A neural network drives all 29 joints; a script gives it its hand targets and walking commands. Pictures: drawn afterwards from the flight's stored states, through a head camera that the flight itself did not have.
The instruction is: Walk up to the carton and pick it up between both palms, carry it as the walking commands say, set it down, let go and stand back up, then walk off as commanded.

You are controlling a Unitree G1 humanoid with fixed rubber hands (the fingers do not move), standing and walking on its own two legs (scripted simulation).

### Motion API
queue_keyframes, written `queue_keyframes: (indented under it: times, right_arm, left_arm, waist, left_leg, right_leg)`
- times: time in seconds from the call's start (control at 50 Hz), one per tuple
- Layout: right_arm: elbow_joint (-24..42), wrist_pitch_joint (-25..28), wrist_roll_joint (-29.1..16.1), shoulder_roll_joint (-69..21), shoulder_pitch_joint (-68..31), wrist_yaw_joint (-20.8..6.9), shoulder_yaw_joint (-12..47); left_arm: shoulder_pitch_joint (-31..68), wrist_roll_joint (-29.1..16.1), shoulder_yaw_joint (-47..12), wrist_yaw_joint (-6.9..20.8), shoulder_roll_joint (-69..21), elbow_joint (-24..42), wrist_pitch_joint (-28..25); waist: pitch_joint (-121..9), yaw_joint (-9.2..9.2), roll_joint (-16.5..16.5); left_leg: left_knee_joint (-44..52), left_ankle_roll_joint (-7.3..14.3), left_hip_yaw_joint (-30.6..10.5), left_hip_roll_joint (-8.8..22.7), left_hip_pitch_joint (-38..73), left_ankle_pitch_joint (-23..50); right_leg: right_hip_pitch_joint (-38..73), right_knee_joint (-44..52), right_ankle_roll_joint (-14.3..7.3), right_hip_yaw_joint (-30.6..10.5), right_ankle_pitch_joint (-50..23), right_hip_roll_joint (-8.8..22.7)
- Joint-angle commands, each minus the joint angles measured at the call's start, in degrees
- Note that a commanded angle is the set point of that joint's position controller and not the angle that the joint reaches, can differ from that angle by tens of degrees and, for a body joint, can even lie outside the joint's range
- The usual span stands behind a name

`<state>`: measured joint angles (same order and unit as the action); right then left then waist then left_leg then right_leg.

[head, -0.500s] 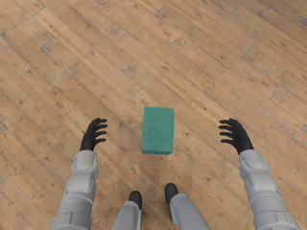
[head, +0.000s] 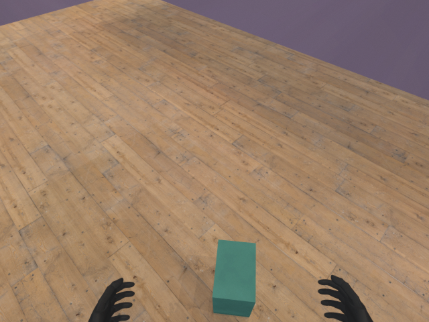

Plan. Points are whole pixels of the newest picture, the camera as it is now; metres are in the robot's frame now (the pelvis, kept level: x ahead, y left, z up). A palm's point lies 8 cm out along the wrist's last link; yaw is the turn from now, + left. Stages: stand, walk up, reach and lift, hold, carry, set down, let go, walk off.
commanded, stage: let go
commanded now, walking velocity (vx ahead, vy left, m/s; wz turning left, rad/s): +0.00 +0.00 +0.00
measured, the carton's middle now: (234, 279) +0.41 -0.06 -0.65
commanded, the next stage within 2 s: stand in 0.34 s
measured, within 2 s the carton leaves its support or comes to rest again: neither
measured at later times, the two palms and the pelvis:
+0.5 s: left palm out of the picture +0.13 +0.25 -0.10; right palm out of the picture +0.14 -0.25 -0.09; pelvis +0.02 +0.00 -0.01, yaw -1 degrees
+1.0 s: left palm out of the picture +0.12 +0.24 -0.13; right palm out of the picture +0.09 -0.27 -0.13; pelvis +0.05 -0.01 -0.01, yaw -3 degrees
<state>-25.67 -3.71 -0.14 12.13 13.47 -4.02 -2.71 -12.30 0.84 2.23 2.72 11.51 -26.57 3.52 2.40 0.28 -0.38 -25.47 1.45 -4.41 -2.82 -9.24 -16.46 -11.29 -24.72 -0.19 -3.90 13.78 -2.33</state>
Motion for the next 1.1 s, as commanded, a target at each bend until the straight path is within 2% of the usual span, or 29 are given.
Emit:
queue_keyframes:
  times: [0.0, 0.08, 0.2, 0.32, 0.34, 0.36, 0.4, 0.46, 0.5, 0.56, 0.8, 1.08]
  right_arm:
    - [6.26, -0.6, 0.39, 5.77, -2.37, -0.32, -1.72]
    - [7.05, -2.28, 1.16, 6.25, -2.28, -0.56, -2.31]
    - [7.24, -3.76, 1.48, 6.43, -1.43, -0.09, -3.01]
    - [7.53, -6.06, 1.18, 5.59, -2.9, 1.17, -1.77]
    - [-0.18, 0.54, 2.19, 7.92, 0.93, 4.01, -1.26]
    - [-0.47, 3.14, 3.33, 8.02, 1.5, 5.38, -1.29]
    - [-2.3, 6.31, 3.05, 7.45, -0.39, 5.98, -0.53]
    - [-4.5, 8.39, 1.91, 7.3, 0.1, 5.64, 0.1]
    - [-6.02, 8.71, 1.54, 7.97, 1.66, 5.77, 0.34]
    - [-7.63, 8.14, 1.31, 8.46, 3.79, 6.17, 0.59]
    - [-11.92, 6.02, 0.65, 9.02, 8.5, 7.22, 1.16]
    - [-18.97, 4.33, 0.8, 8.17, 12.08, 7.5, 1.97]
  left_arm:
    - [2.7, -0.27, 0.82, 0.49, 4.68, 6.61, 0.49]
    - [2.46, -0.29, 0.99, 0.77, 4.9, 7.42, 1.85]
    - [1.31, -0.7, 1.05, 0.71, 5.02, 6.8, 2.35]
    - [0.81, -0.54, 0.53, -0.75, 4.51, 4.51, 0.96]
    - [-5.59, 1.28, 1.79, -2.69, 8.87, -4.9, -2.2]
    - [-5.74, 1.63, 1.99, -3.64, 10.49, -4.95, -3.92]
    - [-3.54, 1.36, 1.18, -3.72, 7.93, -6.54, -6.37]
    - [-2.66, 0.56, 0.81, -3.08, 7.48, -9.09, -8.39]
    - [-3.69, 0.24, 0.74, -3.12, 7.84, -10.81, -8.59]
    - [-5.77, 0.1, 0.55, -3.32, 8.19, -13.0, -8.03]
    - [-9.45, -0.17, -0.11, -4.48, 8.4, -16.88, -6.06]
    - [-10.66, -0.21, -1.22, -5.16, 7.73, -22.4, -4.41]
  waist:
    - [-0.71, 0.13, -0.94]
    - [0.33, 0.18, -0.94]
    - [-1.33, -0.01, -0.77]
    - [-3.53, -0.17, -0.88]
    - [-3.67, -0.42, -1.81]
    - [0.96, -0.45, -1.48]
    - [0.5, -0.56, -0.69]
    - [-7.14, 0.3, 1.5]
    - [-9.3, 0.43, 0.73]
    - [-8.97, 0.46, -0.29]
    - [-6.95, 0.39, -0.22]
    - [-3.42, 0.29, 0.44]
  left_leg:
    - [6.38, -1.87, 2.45, 2.34, -4.21, 7.48]
    - [6.58, -1.58, 2.33, 2.96, -3.64, 7.76]
    - [4.25, -1.87, 2.26, 2.65, 0.87, 15.21]
    - [1.84, -1.7, 2.27, 2.49, 2.41, 18.64]
    - [4.55, -1.7, -1.15, 7.38, -2.88, -10.25]
    - [5.77, -1.63, -3.19, 7.61, -5.8, -15.11]
    - [4.45, -0.95, -4.91, 8.13, -6.95, -10.86]
    - [0.23, -0.76, -3.74, 8.13, -1.58, 4.06]
    - [-1.78, -0.97, -3.17, 8.09, 0.21, 11.65]
    - [-3.53, -1.04, -2.46, 8.0, 0.34, 17.17]
    - [-5.54, -0.45, -0.19, 7.44, -0.68, 23.58]
    - [-3.16, -0.02, 0.91, 7.19, 0.02, 17.69]
  right_leg:
    - [8.88, 1.44, 1.72, 3.31, -8.8, 0.3]
    - [10.12, 0.64, 1.72, 3.74, -8.54, -0.44]
    - [7.12, 0.61, 1.37, 3.48, -10.6, -1.12]
    - [4.18, -0.78, 1.0, 2.84, -10.13, -1.09]
    - [-1.6, 1.58, 2.18, -0.71, 3.56, 5.4]
    - [-4.75, 2.0, 1.88, -2.97, 7.43, 5.79]
    - [-6.77, 1.18, 1.17, -4.31, 4.06, 5.88]
    - [-5.01, -0.87, 0.29, -5.42, -8.41, 6.25]
    - [-4.63, -2.45, -0.05, -5.48, -13.88, 6.13]
    - [-5.27, -3.8, -0.3, -5.19, -16.35, 5.66]
    - [-4.61, -6.94, -1.62, -4.73, -21.01, 4.84]
    - [-3.28, -5.58, -2.67, -5.83, -20.27, 5.0]
